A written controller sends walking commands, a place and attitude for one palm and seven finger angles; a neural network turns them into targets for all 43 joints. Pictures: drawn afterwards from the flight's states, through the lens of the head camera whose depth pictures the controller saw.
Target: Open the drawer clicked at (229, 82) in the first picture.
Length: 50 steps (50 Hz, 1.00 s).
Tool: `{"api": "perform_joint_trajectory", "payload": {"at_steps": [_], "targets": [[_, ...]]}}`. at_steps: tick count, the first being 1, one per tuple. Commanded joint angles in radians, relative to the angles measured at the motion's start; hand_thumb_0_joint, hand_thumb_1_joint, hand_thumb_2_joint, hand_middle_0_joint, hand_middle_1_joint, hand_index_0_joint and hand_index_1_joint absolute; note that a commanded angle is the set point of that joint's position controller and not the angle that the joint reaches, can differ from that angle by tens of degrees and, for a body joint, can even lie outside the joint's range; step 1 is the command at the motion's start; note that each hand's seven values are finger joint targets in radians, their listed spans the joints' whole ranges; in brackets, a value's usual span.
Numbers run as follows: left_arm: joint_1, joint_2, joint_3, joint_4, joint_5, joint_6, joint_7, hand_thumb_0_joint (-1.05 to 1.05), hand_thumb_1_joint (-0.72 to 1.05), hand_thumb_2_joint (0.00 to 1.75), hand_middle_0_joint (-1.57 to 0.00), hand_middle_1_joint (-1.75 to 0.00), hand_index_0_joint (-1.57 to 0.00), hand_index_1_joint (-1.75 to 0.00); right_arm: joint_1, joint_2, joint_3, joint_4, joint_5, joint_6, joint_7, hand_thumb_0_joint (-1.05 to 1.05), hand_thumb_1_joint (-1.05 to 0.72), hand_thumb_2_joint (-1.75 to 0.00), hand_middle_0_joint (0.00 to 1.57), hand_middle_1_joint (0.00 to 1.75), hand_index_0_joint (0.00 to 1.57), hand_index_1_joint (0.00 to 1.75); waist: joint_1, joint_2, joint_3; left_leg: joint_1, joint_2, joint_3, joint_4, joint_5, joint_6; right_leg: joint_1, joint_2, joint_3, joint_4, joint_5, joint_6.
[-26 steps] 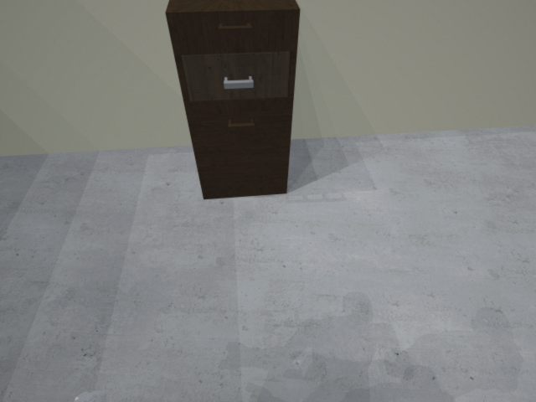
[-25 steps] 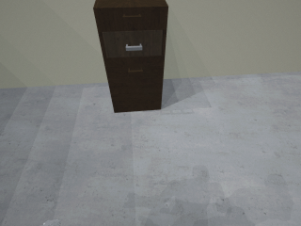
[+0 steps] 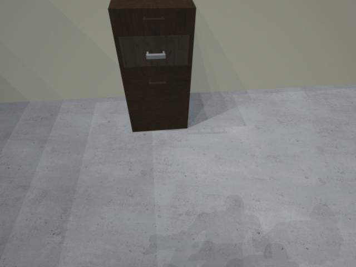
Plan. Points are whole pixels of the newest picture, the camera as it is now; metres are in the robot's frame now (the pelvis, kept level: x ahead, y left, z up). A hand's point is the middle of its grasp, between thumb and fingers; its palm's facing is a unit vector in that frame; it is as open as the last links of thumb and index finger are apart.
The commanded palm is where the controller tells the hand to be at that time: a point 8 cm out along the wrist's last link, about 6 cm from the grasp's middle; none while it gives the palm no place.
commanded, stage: stand and wait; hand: left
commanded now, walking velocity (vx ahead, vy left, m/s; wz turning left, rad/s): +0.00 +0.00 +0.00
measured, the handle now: (155, 54) +1.20 +0.19 -0.12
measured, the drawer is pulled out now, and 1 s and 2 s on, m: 0.00 0.00 0.00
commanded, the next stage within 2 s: look at it before walking up in 0.30 s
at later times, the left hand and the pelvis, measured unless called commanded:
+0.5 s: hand out of the picture +0.07 +0.24 -0.15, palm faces -0.04 -0.94 -0.34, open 7.4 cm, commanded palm none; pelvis -0.01 +0.00 +0.00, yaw +0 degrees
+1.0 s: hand out of the picture +0.06 +0.24 -0.15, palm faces -0.04 -0.94 -0.34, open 7.4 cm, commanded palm none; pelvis -0.01 +0.00 +0.00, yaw +0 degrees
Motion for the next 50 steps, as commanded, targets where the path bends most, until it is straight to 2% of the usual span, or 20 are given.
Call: {"api": "perform_joint_trajectory", "payload": {"at_steps": [1, 7, 14, 21, 25, 37, 50], "targets": [[-0.059, 0.203, 0.045, -0.06, -0.005, -0.027, 0.014, 0.0, 0.9, 0.9, -0.2, -0.3, -0.2, -0.3, -0.06, -0.203, -0.037, -0.059, 0.002, -0.029, -0.015, 0.0, -0.9, -0.9, 0.2, 0.3, 0.2, 0.3, 0.002, -0.003, -0.062, 0.008, 0.117, -0.096, -0.074, 0.15, 0.029, 0.003, -0.105, 0.088, -0.07, 0.146, -0.046], [-0.057, 0.204, 0.043, -0.045, -0.005, -0.025, 0.013, 0.0, 0.9, 0.9, -0.2, -0.3, -0.2, -0.3, -0.054, -0.208, -0.036, -0.04, 0.003, -0.028, -0.015, 0.0, -0.9, -0.9, 0.2, 0.3, 0.2, 0.3, 0.003, 0.009, -0.044, 0.002, 0.121, -0.1, -0.092, 0.121, 0.028, -0.006, -0.101, 0.092, -0.083, 0.111, -0.044], [-0.058, 0.206, 0.043, -0.039, -0.003, -0.026, 0.014, 0.0, 0.9, 0.9, -0.2, -0.3, -0.2, -0.3, -0.05, -0.21, -0.035, -0.031, 0.004, -0.028, -0.014, 0.0, -0.9, -0.9, 0.2, 0.3, 0.2, 0.3, 0.003, -0.004, -0.03, 0.003, 0.123, -0.1, -0.1, 0.119, 0.027, -0.014, -0.101, 0.095, -0.092, 0.108, -0.043], [-0.061, 0.205, 0.043, -0.042, -0.002, -0.029, 0.014, 0.0, 0.9, 0.9, -0.2, -0.3, -0.2, -0.3, -0.048, -0.208, -0.035, -0.031, 0.003, -0.029, -0.012, 0.0, -0.9, -0.9, 0.2, 0.3, 0.2, 0.3, 0.001, -0.011, -0.04, 0.014, 0.122, -0.1, -0.101, 0.128, 0.025, -0.014, -0.103, 0.099, -0.1, 0.113, -0.044], [-0.065, 0.205, 0.043, -0.043, -0.001, -0.028, 0.013, 0.0, 0.9, 0.9, -0.2, -0.3, -0.2, -0.3, -0.05, -0.206, -0.035, -0.03, 0.003, -0.027, -0.011, 0.0, -0.9, -0.9, 0.2, 0.3, 0.2, 0.3, 0.0, -0.007, -0.018, -0.002, 0.121, -0.101, -0.11, 0.091, 0.024, -0.025, -0.101, 0.103, -0.112, 0.072, -0.042], [-0.056, 0.204, 0.043, -0.038, -0.002, -0.031, 0.014, 0.0, 0.9, 0.9, -0.2, -0.3, -0.2, -0.3, -0.05, -0.21, -0.033, -0.027, 0.005, -0.031, -0.013, 0.0, -0.9, -0.9, 0.2, 0.3, 0.2, 0.3, 0.0, -0.003, -0.062, 0.036, 0.128, -0.098, -0.105, 0.169, 0.024, 0.005, -0.102, 0.097, -0.098, 0.164, -0.042], [-0.051, 0.205, 0.043, -0.032, -0.001, -0.03, 0.014, 0.0, 0.9, 0.9, -0.2, -0.3, -0.2, -0.3, -0.052, -0.209, -0.033, -0.021, 0.005, -0.028, -0.013, 0.0, -0.9, -0.9, 0.2, 0.3, 0.2, 0.3, 0.0, -0.002, -0.037, 0.035, 0.128, -0.098, -0.117, 0.154, 0.021, 0.0, -0.103, 0.096, -0.115, 0.152, -0.041]]}}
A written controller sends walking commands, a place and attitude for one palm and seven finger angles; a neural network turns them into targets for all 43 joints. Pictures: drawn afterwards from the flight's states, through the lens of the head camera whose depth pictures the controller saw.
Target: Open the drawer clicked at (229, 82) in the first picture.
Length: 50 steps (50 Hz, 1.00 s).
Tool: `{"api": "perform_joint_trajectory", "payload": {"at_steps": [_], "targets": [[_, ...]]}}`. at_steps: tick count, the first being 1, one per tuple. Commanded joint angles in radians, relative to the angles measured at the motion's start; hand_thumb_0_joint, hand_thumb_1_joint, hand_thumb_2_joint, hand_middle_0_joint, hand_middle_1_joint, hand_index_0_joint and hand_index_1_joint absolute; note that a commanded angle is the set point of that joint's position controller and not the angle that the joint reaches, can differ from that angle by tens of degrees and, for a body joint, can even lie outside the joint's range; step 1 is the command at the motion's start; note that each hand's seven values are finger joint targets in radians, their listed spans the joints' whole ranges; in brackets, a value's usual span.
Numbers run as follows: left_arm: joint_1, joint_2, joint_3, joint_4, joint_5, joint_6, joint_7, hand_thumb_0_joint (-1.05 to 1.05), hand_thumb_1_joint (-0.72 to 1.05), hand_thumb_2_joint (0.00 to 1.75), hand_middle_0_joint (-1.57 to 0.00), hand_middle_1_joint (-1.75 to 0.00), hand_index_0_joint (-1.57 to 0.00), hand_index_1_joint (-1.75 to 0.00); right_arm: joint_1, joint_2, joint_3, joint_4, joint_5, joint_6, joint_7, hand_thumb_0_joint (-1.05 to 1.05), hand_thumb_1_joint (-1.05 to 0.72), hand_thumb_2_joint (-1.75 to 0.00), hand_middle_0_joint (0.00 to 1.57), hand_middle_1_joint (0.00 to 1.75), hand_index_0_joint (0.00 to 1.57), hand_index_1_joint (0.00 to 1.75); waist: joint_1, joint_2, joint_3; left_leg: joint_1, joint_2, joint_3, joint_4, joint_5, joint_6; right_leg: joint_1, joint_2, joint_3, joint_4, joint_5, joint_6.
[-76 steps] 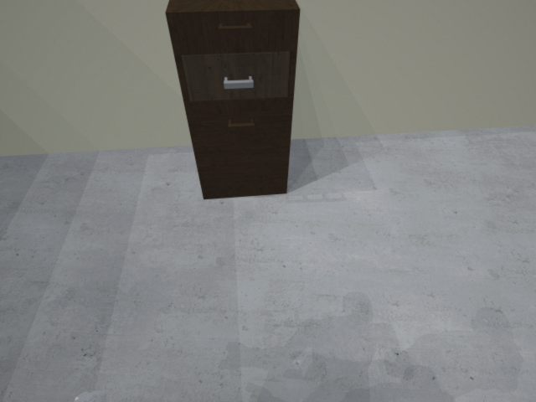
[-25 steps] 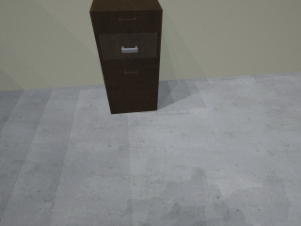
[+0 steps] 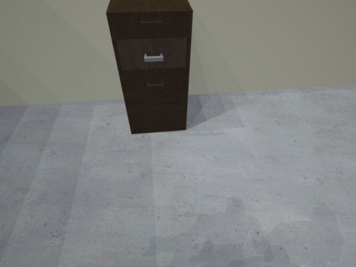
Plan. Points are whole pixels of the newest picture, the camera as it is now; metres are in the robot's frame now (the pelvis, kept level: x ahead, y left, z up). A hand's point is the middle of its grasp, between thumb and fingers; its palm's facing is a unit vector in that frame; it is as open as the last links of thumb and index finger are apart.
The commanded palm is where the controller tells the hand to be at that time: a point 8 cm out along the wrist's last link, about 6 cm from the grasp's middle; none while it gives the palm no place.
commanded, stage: walk to a spot facing it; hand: left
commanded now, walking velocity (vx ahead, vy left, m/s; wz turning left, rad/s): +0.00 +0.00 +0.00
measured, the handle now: (153, 57) +1.20 +0.21 -0.12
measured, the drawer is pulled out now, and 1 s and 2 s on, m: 0.00 0.00 0.00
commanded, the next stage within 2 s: turn to face it in 1.14 s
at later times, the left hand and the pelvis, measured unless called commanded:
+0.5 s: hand out of the picture +0.03 +0.15 -0.18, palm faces -0.05 -0.98 -0.17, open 7.4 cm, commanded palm none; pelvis +0.09 -0.02 -0.01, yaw -8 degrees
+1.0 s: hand (136, 176) +0.43 +0.17 -0.17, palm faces -0.32 -0.92 -0.21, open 7.4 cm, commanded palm none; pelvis +0.29 +0.01 -0.01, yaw -24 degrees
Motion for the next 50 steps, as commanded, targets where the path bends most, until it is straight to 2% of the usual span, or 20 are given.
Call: {"api": "perform_joint_trajectory", "payload": {"at_steps": [1, 3, 7, 12, 15, 16, 17, 18, 19, 21, 25, 31, 33, 34, 35, 36, 37, 39, 42, 50], "targets": [[-0.041, 0.204, 0.043, -0.062, -0.003, -0.021, 0.013, 0.0, 0.9, 0.9, -0.2, -0.3, -0.2, -0.3, -0.045, -0.209, -0.036, -0.062, 0.0, -0.023, -0.016, 0.0, -0.9, -0.9, 0.2, 0.3, 0.2, 0.3, 0.003, 0.002, -0.041, 0.011, 0.119, -0.102, -0.06, 0.12, 0.03, -0.02, -0.112, 0.092, -0.062, 0.117, -0.034], [0.029, 0.084, 0.02, -0.033, -0.004, 0.0, 0.015, 0.0, 0.9, 0.9, -0.2, -0.3, -0.2, -0.3, 0.019, -0.087, -0.01, -0.035, -0.009, -0.006, -0.012, 0.0, -0.9, -0.9, 0.2, 0.3, 0.2, 0.3, 0.002, -0.005, -0.044, 0.021, 0.114, -0.064, -0.035, -0.017, 0.01, -0.047, -0.099, 0.097, -0.054, -0.035, -0.023], [0.079, 0.08, 0.04, -0.067, 0.008, 0.023, -0.007, 0.0, 0.9, 0.9, -0.2, -0.3, -0.2, -0.3, 0.071, -0.107, -0.035, -0.056, -0.017, 0.009, -0.008, 0.0, -0.9, -0.9, 0.2, 0.3, 0.2, 0.3, 0.004, 0.016, 0.105, -0.089, 0.137, -0.086, -0.06, -0.43, 0.038, -0.214, -0.039, 0.126, -0.005, -0.371, -0.046], [0.146, -0.002, 0.057, -0.114, 0.009, -0.002, -0.025, 0.0, 0.9, 0.9, -0.2, -0.3, -0.2, -0.3, 0.143, -0.137, -0.07, -0.088, -0.013, -0.013, -0.014, 0.0, -0.9, -0.9, 0.2, 0.3, 0.2, 0.3, 0.0, 0.135, 0.097, -0.04, 0.278, -0.197, -0.085, -0.455, 0.125, -0.309, 0.04, 0.005, 0.274, -0.236, -0.048], [0.188, -0.035, 0.069, -0.115, 0.012, -0.016, -0.03, 0.0, 0.9, 0.9, -0.2, -0.3, -0.2, -0.3, 0.138, -0.1, -0.072, -0.098, -0.012, -0.024, -0.012, 0.0, -0.9, -0.9, 0.2, 0.3, 0.2, 0.3, 0.03, 0.115, 0.109, -0.135, 0.284, -0.111, 0.023, -0.302, 0.122, -0.184, 0.005, -0.058, 0.23, -0.196, -0.041], [0.274, -0.025, 0.076, -0.086, 0.015, -0.025, -0.025, 0.0, 0.9, 0.9, -0.2, -0.3, -0.2, -0.3, 0.122, -0.065, -0.064, -0.106, -0.014, -0.025, -0.011, 0.0, -0.9, -0.9, 0.2, 0.3, 0.2, 0.3, 0.071, 0.012, 0.091, -0.237, 0.207, -0.018, 0.191, -0.243, 0.073, -0.039, -0.015, 0.024, 0.117, -0.176, -0.068], [0.398, 0.052, 0.094, -0.046, 0.018, -0.04, -0.011, 0.0, 0.9, 0.9, -0.2, -0.3, -0.2, -0.3, 0.069, -0.001, -0.053, -0.144, -0.006, -0.031, -0.008, 0.0, -0.9, -0.9, 0.2, 0.3, 0.2, 0.3, 0.115, -0.282, 0.077, -0.48, 0.074, 0.135, 0.511, -0.29, 0.003, 0.135, -0.2, 0.362, -0.032, -0.157, -0.156], [0.508, 0.09, 0.101, -0.013, 0.003, -0.051, 0.005, 0.0, 0.9, 0.9, -0.2, -0.3, -0.2, -0.3, -0.039, 0.011, -0.045, -0.196, -0.01, -0.042, -0.003, 0.0, -0.9, -0.9, 0.2, 0.3, 0.2, 0.3, 0.159, -0.367, 0.095, -0.635, 0.036, 0.1, 0.692, -0.407, -0.005, 0.191, -0.325, 0.613, -0.144, 0.014, -0.238], [0.523, 0.065, 0.095, -0.003, 0.003, -0.052, 0.018, 0.0, 0.9, 0.9, -0.2, -0.3, -0.2, -0.3, -0.084, 0.008, -0.048, -0.207, -0.012, -0.049, -0.005, 0.0, -0.9, -0.9, 0.2, 0.3, 0.2, 0.3, 0.15, -0.228, 0.105, -0.683, 0.071, 0.032, 0.78, -0.374, -0.005, 0.205, -0.356, 0.635, -0.129, 0.135, -0.292], [0.444, 0.018, 0.086, -0.019, 0.014, -0.055, 0.026, 0.0, 0.9, 0.9, -0.2, -0.3, -0.2, -0.3, -0.059, 0.041, -0.05, -0.194, -0.013, -0.054, -0.001, 0.0, -0.9, -0.9, 0.2, 0.3, 0.2, 0.3, 0.088, -0.072, 0.082, -0.67, 0.114, 0.009, 0.773, -0.289, -0.014, 0.193, -0.315, 0.481, -0.077, 0.167, -0.287], [0.366, -0.023, 0.078, -0.026, 0.015, -0.066, 0.024, 0.0, 0.9, 0.9, -0.2, -0.3, -0.2, -0.3, -0.01, 0.095, -0.057, -0.178, -0.007, -0.031, 0.016, 0.0, -0.9, -0.9, 0.2, 0.3, 0.2, 0.3, 0.026, -0.13, 0.099, -0.529, 0.108, 0.053, 0.634, -0.12, -0.032, 0.013, -0.227, 0.3, -0.158, 0.105, -0.222], [0.337, -0.019, 0.092, -0.013, 0.014, -0.063, 0.024, 0.0, 0.9, 0.9, -0.2, -0.3, -0.2, -0.3, -0.027, 0.112, -0.062, -0.203, 0.002, -0.047, 0.024, 0.0, -0.9, -0.9, 0.2, 0.3, 0.2, 0.3, 0.014, -0.144, 0.106, -0.277, 0.064, 0.093, 0.346, -0.018, -0.012, -0.079, -0.176, 0.209, -0.133, 0.12, -0.157], [0.312, -0.023, 0.101, -0.015, 0.007, -0.062, 0.023, 0.0, 0.9, 0.9, -0.2, -0.3, -0.2, -0.3, 0.127, 0.079, -0.071, -0.158, -0.004, -0.059, 0.006, 0.0, -0.9, -0.9, 0.2, 0.3, 0.2, 0.3, -0.053, -0.102, 0.035, -0.045, 0.034, 0.104, 0.2, 0.027, -0.003, -0.099, -0.123, 0.161, 0.049, 0.246, -0.126], [0.328, -0.052, 0.1, -0.016, 0.006, -0.06, 0.019, 0.0, 0.9, 0.9, -0.2, -0.3, -0.2, -0.3, 0.264, 0.028, -0.086, -0.116, -0.007, -0.064, -0.01, 0.0, -0.9, -0.9, 0.2, 0.3, 0.2, 0.3, -0.097, 0.007, -0.052, 0.173, 0.079, 0.054, 0.173, 0.003, 0.008, -0.183, -0.08, 0.14, 0.249, 0.232, -0.107], [0.373, -0.11, 0.101, -0.033, -0.005, -0.052, 0.009, 0.0, 0.9, 0.9, -0.2, -0.3, -0.2, -0.3, 0.402, -0.085, -0.113, -0.089, -0.027, -0.069, -0.022, 0.0, -0.9, -0.9, 0.2, 0.3, 0.2, 0.3, -0.13, 0.256, -0.182, 0.358, 0.345, -0.289, 0.08, -0.115, 0.081, -0.352, 0.037, 0.024, 0.574, -0.103, -0.065], [0.342, -0.132, 0.093, -0.07, -0.002, -0.061, 0.002, 0.0, 0.9, 0.9, -0.2, -0.3, -0.2, -0.3, 0.451, -0.119, -0.112, -0.084, -0.023, -0.062, -0.022, 0.0, -0.9, -0.9, 0.2, 0.3, 0.2, 0.3, -0.125, 0.324, -0.177, 0.322, 0.495, -0.52, -0.096, -0.212, 0.153, -0.464, 0.074, 0.0, 0.825, -0.364, -0.054], [0.294, -0.117, 0.093, -0.074, 0.005, -0.056, 0.007, 0.0, 0.9, 0.9, -0.2, -0.3, -0.2, -0.3, 0.355, -0.072, -0.101, -0.092, -0.017, -0.058, -0.025, 0.0, -0.9, -0.9, 0.2, 0.3, 0.2, 0.3, -0.1, 0.24, -0.125, 0.193, 0.511, -0.513, -0.159, -0.389, 0.154, -0.502, 0.012, 0.038, 0.953, -0.313, -0.064], [0.206, -0.123, 0.094, -0.086, 0.016, -0.04, -0.015, 0.0, 0.9, 0.9, -0.2, -0.3, -0.2, -0.3, 0.203, 0.046, -0.076, -0.132, -0.017, -0.066, -0.024, 0.0, -0.9, -0.9, 0.2, 0.3, 0.2, 0.3, -0.037, 0.113, 0.076, -0.068, 0.434, -0.327, -0.188, -0.384, 0.14, -0.533, -0.083, 0.008, 0.975, -0.168, -0.054], [0.241, -0.162, 0.097, -0.089, 0.024, -0.002, -0.029, 0.0, 0.9, 0.9, -0.2, -0.3, -0.2, -0.3, 0.169, 0.087, -0.067, -0.124, -0.019, -0.084, -0.028, 0.0, -0.9, -0.9, 0.2, 0.3, 0.2, 0.3, 0.027, 0.097, 0.061, -0.162, 0.355, -0.051, -0.179, -0.168, 0.111, -0.462, -0.112, -0.014, 0.897, -0.073, -0.031], [0.001, -0.137, 0.101, -0.212, 0.025, 0.019, -0.052, 0.0, 0.9, 0.9, -0.2, -0.3, -0.2, -0.3, 0.256, 0.047, -0.077, -0.112, -0.015, -0.092, -0.024, 0.0, -0.9, -0.9, 0.2, 0.3, 0.2, 0.3, -0.007, 0.062, 0.095, 0.033, 0.35, 0.137, -0.186, 0.085, 0.135, -0.592, -0.14, -0.069, 0.579, 0.082, 0.009]]}}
